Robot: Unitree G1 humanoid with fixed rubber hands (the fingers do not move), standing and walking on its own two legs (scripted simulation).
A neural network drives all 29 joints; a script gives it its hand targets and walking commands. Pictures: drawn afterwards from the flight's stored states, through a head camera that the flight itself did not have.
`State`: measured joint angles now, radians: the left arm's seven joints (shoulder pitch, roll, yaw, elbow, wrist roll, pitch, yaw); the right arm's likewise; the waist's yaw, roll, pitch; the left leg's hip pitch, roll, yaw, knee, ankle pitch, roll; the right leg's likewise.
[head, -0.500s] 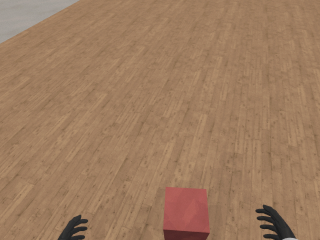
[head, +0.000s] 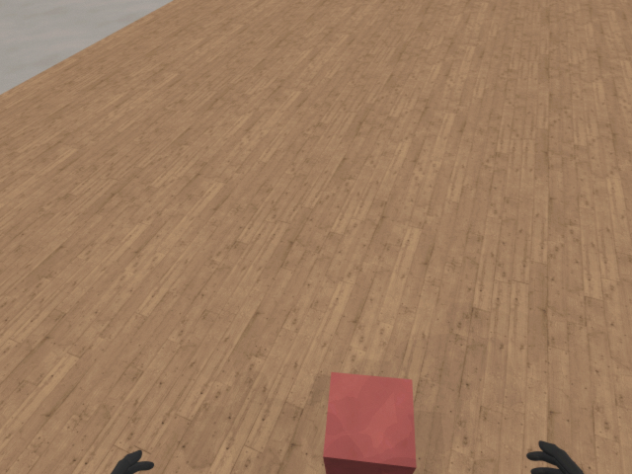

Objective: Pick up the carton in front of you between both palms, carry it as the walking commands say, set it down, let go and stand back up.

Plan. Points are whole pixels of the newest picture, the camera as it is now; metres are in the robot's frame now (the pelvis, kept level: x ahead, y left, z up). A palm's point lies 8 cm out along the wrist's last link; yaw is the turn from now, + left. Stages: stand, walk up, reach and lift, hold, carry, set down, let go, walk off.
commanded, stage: stand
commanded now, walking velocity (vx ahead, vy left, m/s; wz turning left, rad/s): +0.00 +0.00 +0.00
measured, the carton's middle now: (368, 431) +0.36 -0.08 -0.65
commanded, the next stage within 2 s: none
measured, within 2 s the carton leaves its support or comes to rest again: neither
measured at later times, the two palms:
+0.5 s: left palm out of the picture +0.08 +0.30 -0.09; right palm out of the picture +0.08 -0.30 -0.10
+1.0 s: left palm out of the picture +0.07 +0.31 -0.09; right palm out of the picture +0.06 -0.31 -0.10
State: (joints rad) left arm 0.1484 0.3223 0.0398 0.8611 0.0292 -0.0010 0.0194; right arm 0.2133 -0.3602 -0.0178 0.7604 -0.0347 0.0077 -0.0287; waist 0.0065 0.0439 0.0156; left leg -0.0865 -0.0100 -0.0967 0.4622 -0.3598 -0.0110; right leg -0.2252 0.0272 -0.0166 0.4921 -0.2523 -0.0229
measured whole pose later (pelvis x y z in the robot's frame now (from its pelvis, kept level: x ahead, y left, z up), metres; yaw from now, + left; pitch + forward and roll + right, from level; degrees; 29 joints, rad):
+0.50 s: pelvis -0.01 +0.00 +0.01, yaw +0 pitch -2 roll +0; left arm 0.12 0.35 0.03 0.99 0.02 0.00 0.01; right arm 0.21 -0.38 0.00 0.89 -0.03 -0.01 -0.03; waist 0.01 0.03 0.02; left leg -0.05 -0.01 -0.10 0.40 -0.30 -0.01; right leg -0.19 0.02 -0.02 0.42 -0.20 -0.02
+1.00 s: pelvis -0.02 +0.00 +0.01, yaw +0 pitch -3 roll +0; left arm 0.10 0.37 0.02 1.05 0.01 -0.01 0.01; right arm 0.18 -0.39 0.01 0.96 -0.02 -0.01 -0.02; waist 0.01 0.03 0.03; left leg -0.04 -0.01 -0.09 0.36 -0.28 -0.01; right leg -0.18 0.02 -0.01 0.39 -0.17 -0.02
